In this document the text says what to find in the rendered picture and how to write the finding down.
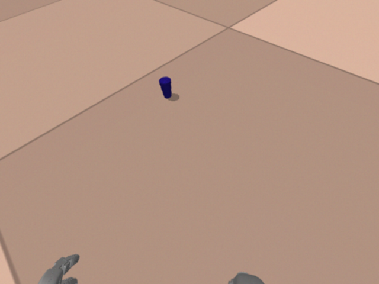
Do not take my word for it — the left robot hand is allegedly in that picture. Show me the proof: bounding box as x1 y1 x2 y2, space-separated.
38 254 79 284

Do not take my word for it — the cup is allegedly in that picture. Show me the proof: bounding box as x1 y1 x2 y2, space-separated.
159 77 172 98

